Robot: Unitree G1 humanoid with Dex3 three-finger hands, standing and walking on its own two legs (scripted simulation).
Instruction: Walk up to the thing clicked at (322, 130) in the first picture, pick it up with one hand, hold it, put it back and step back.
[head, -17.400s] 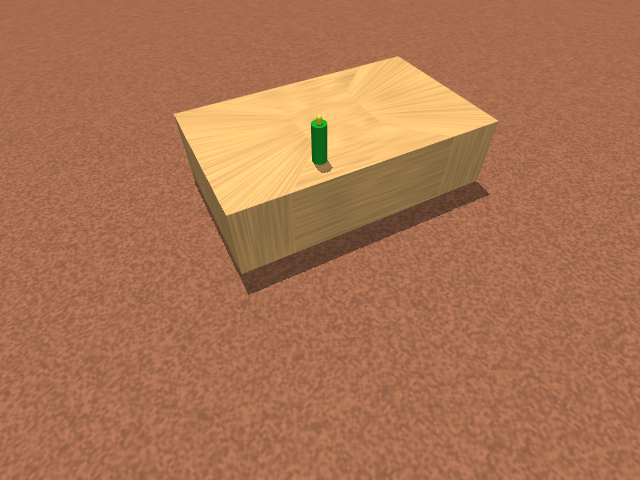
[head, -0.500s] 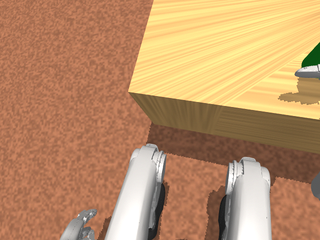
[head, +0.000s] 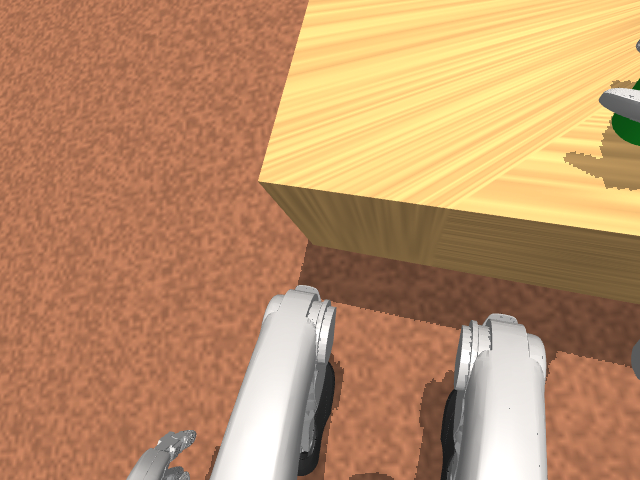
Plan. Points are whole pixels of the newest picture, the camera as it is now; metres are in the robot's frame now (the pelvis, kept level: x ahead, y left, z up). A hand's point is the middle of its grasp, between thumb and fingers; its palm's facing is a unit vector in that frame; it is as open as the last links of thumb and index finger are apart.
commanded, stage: close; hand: right
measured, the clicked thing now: out of the picture +0.55 -0.27 +0.04
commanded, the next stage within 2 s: settle in 0.08 s
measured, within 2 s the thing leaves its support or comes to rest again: leaves its support in 0.54 s
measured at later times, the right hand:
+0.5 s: hand out of the picture +0.55 -0.26 +0.02, palm faces +0.21 +0.98 -0.05, open 8.7 cm
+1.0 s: hand out of the picture +0.55 -0.26 +0.10, palm faces +0.22 +0.97 -0.03, open 8.7 cm
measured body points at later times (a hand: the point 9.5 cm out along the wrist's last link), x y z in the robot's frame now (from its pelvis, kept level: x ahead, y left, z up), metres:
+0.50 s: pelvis +0.00 +0.00 +0.01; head +0.23 -0.05 +0.40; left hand +0.07 +0.27 -0.10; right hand +0.53 -0.31 +0.03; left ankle +0.10 +0.14 -0.35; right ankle +0.08 -0.13 -0.35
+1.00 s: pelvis +0.01 +0.00 +0.08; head +0.23 -0.04 +0.47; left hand +0.09 +0.28 -0.03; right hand +0.53 -0.31 +0.10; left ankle +0.10 +0.14 -0.35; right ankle +0.08 -0.13 -0.35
